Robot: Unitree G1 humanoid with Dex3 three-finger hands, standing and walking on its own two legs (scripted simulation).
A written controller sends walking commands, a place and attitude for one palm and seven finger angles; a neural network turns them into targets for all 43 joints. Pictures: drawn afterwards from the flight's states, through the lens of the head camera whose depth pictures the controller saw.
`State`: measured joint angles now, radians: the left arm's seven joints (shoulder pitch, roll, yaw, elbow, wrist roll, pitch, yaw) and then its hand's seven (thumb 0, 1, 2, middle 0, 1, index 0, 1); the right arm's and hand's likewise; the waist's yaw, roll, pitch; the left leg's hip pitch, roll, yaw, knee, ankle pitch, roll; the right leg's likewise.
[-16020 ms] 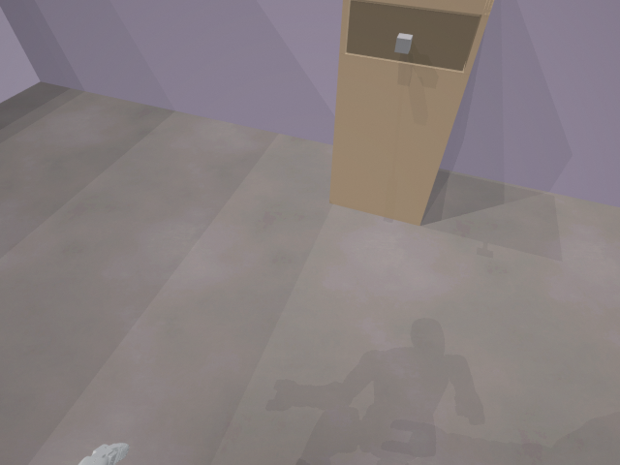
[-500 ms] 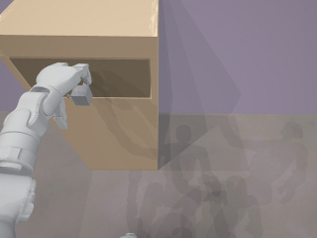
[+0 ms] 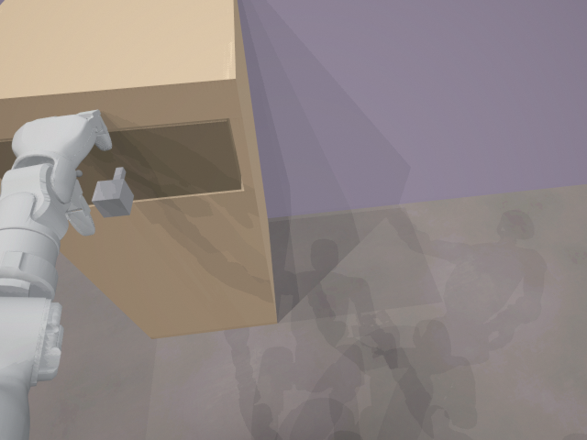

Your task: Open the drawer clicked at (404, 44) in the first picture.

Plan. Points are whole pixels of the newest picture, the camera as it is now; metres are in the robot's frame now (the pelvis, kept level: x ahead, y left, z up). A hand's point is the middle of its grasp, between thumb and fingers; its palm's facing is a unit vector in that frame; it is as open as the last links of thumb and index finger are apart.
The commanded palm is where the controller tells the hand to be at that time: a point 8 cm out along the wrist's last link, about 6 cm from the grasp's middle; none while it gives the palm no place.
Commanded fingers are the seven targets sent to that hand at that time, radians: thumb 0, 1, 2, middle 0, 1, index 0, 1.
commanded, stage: lower the fingers behind the handle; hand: left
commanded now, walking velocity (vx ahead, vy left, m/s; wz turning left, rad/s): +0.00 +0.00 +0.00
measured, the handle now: (116, 188) +0.51 +0.27 +0.04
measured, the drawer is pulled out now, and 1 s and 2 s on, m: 0.00 0.00 0.00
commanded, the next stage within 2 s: close the thumb around the handle in 1.64 s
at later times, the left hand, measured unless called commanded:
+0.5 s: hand (91, 188) +0.48 +0.28 +0.08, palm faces +0.03 -0.03 -1.00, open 13.4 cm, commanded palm +0.46 +0.29 +0.13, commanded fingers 0.00 -0.50 0.30 -0.30 -1.20 -0.30 -1.20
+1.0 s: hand (84, 205) +0.47 +0.30 +0.05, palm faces -0.01 -0.04 -1.00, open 13.6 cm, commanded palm +0.46 +0.29 +0.09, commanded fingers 0.00 -0.50 0.30 -0.30 -1.20 -0.30 -1.20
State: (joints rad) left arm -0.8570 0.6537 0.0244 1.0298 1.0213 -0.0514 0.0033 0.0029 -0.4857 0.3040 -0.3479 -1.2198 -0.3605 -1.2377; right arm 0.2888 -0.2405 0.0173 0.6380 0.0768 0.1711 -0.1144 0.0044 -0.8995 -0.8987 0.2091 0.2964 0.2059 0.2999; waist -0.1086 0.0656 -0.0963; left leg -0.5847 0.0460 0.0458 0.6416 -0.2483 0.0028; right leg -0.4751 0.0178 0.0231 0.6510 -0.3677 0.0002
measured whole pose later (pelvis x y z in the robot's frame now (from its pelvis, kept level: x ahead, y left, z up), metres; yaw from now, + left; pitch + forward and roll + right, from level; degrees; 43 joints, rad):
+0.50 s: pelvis +0.01 +0.02 -0.02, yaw +1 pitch +16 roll -2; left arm -0.80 0.58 0.02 0.90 1.05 -0.10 0.17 0.00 -0.48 0.30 -0.38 -1.25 -0.37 -1.26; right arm 0.31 -0.26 -0.06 0.69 0.02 0.18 -0.03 0.00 -0.90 -0.90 0.20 0.30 0.20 0.30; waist -0.08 0.06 -0.13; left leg -0.76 0.04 0.02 0.78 -0.31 0.02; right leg -0.61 0.01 0.00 0.74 -0.41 0.01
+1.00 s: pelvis +0.00 +0.01 -0.02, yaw +1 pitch +18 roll -3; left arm -0.79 0.64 0.04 0.95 1.06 -0.16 0.18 0.00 -0.48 0.30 -0.32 -1.20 -0.33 -1.27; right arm 0.38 -0.28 -0.08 0.70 0.01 0.18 -0.05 0.00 -0.90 -0.90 0.21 0.30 0.20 0.30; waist -0.09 0.04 -0.14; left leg -0.82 0.04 0.00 0.83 -0.32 0.01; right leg -0.67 0.02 -0.02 0.78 -0.43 0.01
